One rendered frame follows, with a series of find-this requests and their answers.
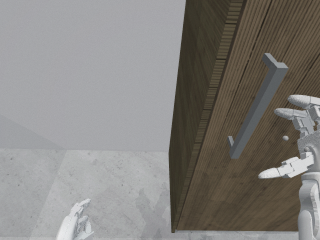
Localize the wardrobe door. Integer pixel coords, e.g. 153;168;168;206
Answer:
176;0;320;232

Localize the robot right hand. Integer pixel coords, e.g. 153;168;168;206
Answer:
258;94;320;179

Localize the handle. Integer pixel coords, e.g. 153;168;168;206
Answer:
227;53;289;159

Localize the robot left hand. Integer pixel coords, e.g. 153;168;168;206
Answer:
55;198;94;240

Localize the robot right forearm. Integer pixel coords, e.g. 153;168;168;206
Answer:
297;172;320;240

